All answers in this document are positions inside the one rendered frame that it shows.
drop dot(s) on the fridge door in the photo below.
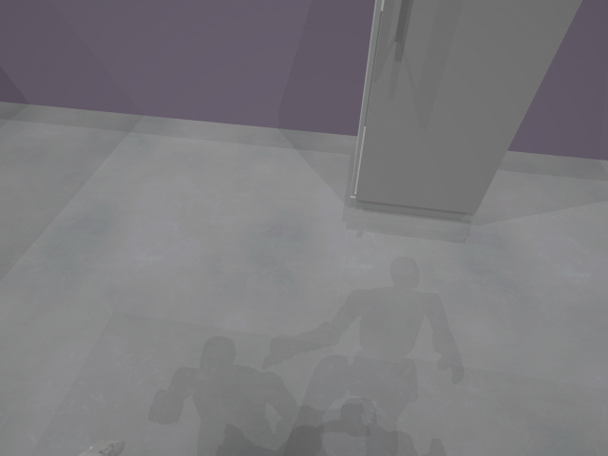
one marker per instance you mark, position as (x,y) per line
(447,101)

